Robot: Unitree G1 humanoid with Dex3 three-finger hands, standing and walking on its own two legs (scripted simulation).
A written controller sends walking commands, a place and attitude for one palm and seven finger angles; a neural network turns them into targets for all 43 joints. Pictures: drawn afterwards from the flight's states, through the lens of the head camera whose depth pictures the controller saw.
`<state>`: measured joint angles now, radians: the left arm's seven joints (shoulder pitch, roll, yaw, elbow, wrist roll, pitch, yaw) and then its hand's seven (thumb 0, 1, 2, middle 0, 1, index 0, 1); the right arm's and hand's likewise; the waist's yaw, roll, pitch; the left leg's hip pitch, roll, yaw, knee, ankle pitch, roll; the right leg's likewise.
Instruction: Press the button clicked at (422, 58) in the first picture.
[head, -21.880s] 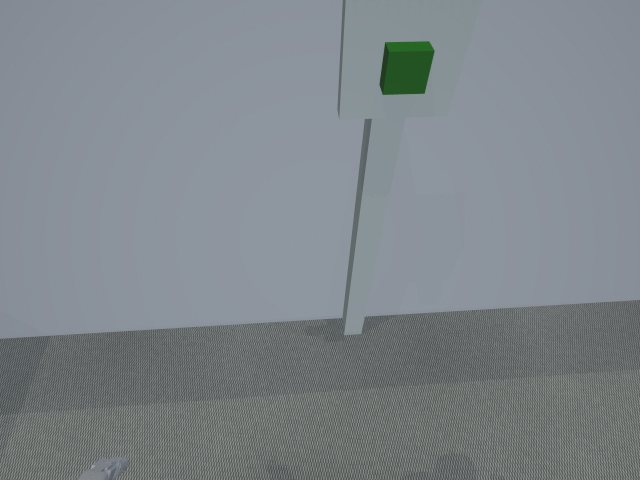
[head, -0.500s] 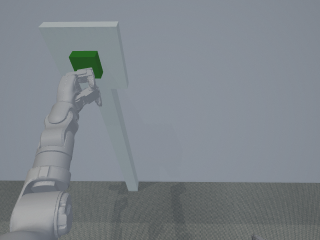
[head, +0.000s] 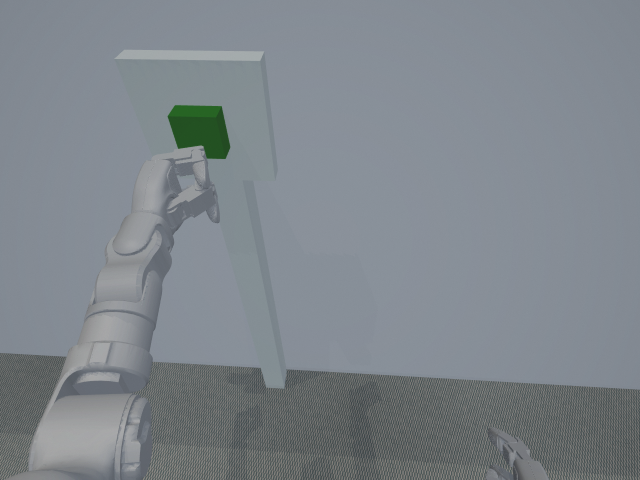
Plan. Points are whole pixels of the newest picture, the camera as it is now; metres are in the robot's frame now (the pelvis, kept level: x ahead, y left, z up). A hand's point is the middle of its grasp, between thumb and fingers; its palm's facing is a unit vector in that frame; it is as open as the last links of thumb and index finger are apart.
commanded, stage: aim a knuckle at the button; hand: left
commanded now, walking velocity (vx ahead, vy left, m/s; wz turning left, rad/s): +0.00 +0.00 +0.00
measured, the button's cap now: (201, 131) +0.51 +0.19 +0.20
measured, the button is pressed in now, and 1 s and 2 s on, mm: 0 9 0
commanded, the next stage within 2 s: press the button with the knuckle in 0.06 s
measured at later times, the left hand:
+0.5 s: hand (215, 177) +0.44 +0.16 +0.17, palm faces +0.01 -1.00 +0.00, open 3.1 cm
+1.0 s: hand (217, 168) +0.46 +0.16 +0.17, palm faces +0.02 -1.00 -0.01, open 3.0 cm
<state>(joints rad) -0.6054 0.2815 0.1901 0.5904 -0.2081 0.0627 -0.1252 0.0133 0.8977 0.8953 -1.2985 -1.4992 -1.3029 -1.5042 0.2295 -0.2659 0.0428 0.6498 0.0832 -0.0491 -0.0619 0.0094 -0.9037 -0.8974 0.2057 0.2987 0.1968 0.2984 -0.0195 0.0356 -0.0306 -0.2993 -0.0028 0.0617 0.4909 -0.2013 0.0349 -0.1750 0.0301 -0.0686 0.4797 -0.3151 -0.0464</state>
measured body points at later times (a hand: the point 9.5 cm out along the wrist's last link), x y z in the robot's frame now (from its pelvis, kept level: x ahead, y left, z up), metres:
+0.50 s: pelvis -0.01 +0.00 +0.00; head +0.01 -0.01 +0.45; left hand +0.43 +0.21 +0.18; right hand +0.08 -0.26 -0.12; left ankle +0.04 +0.10 -0.74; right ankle -0.04 -0.08 -0.74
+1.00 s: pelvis -0.01 +0.00 -0.01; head +0.01 -0.01 +0.44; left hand +0.45 +0.21 +0.18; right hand +0.06 -0.26 -0.12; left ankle +0.04 +0.10 -0.74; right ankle -0.04 -0.08 -0.74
